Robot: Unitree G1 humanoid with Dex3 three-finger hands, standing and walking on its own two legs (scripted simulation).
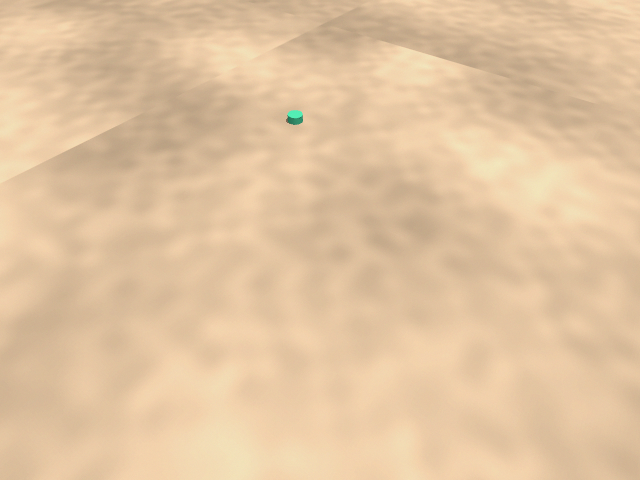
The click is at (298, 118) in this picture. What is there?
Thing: low tin
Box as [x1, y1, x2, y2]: [288, 110, 302, 124]
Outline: 288,112 288,121 290,123 297,124 302,121 302,113 300,111 292,110
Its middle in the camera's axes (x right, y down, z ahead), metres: -0.14 -0.74 +2.31
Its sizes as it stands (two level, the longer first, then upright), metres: 0.089 0.089 0.043
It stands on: the floor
